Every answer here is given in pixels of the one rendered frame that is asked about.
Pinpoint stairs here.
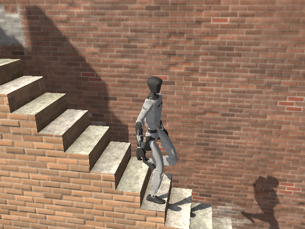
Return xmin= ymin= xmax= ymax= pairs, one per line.
xmin=0 ymin=56 xmax=232 ymax=229

